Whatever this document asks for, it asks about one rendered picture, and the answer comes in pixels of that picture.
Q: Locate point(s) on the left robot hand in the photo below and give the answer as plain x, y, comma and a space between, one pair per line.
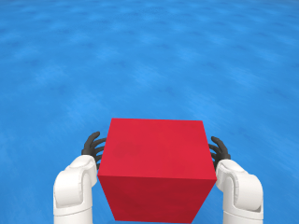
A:
91, 149

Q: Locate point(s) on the robot right forearm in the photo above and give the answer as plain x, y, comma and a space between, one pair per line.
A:
242, 194

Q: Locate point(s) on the carton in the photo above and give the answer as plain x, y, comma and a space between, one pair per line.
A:
156, 170

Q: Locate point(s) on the robot left forearm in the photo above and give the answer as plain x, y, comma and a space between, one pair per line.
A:
72, 192

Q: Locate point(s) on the right robot hand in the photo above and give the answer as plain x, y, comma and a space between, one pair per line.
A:
221, 151

